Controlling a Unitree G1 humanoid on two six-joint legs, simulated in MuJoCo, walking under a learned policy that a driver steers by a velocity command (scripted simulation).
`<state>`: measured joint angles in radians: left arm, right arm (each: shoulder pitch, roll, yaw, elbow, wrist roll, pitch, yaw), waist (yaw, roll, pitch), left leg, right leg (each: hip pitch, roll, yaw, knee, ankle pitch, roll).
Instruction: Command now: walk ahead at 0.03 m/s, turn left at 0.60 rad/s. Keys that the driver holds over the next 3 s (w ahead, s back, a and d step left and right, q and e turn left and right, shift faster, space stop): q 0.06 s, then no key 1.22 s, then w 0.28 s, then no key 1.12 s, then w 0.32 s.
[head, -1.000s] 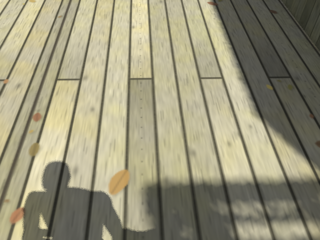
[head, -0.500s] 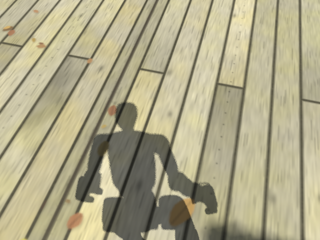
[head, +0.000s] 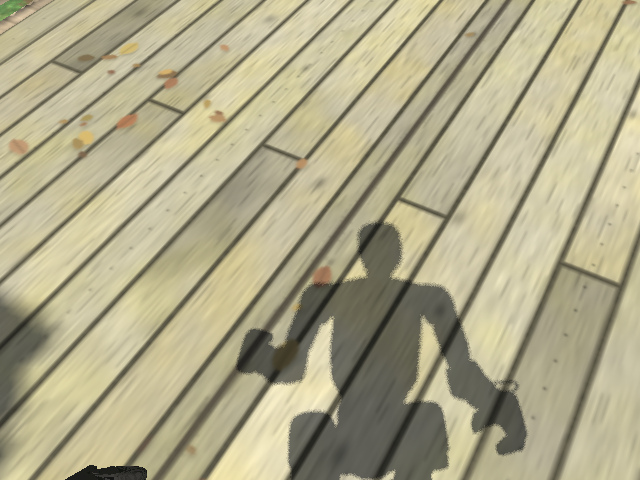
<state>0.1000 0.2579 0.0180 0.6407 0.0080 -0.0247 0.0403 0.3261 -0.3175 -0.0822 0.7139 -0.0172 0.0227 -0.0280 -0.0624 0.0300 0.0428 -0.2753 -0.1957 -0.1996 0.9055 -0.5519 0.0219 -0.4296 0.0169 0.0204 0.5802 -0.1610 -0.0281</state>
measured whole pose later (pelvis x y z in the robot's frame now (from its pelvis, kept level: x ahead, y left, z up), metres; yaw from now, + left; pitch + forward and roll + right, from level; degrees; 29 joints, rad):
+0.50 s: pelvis +0.01 +0.01 +0.01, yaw +8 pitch +0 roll -1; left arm 0.33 0.23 0.03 0.73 0.01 0.03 -0.01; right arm 0.26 -0.18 0.02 0.73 -0.04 0.00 0.01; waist 0.01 -0.03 -0.02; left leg -0.20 -0.04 -0.03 0.49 -0.28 0.05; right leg -0.33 -0.01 -0.02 0.64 -0.36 0.00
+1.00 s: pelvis +0.01 -0.01 +0.01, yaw +7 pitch -1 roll +0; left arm 0.30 0.19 0.03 0.82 0.02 -0.02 0.00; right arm 0.29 -0.19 -0.03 0.84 -0.02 -0.02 0.00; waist 0.00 0.00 0.01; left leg -0.20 -0.03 -0.03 0.52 -0.30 0.02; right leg -0.23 0.01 -0.02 0.52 -0.27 -0.01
